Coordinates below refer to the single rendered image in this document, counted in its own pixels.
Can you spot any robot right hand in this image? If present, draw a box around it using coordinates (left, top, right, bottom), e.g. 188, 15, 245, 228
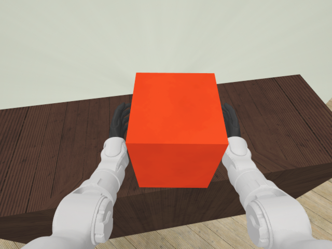
221, 103, 241, 138

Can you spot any left robot upper arm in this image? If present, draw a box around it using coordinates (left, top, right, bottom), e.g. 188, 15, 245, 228
20, 193, 113, 249

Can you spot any robot right forearm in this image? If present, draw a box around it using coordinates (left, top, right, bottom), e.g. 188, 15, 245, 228
222, 136, 312, 234

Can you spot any pedestal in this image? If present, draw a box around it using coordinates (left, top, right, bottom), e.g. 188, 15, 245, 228
0, 74, 332, 244

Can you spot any right robot upper arm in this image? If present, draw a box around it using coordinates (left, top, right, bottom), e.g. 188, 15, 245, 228
246, 196, 332, 249

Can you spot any carton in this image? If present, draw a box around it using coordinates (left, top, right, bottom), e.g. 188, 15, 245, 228
126, 73, 229, 188

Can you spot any robot left forearm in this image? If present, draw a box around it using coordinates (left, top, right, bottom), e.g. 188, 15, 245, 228
52, 137, 129, 232

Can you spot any robot left hand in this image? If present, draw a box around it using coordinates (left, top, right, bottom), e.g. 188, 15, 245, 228
109, 102, 131, 139

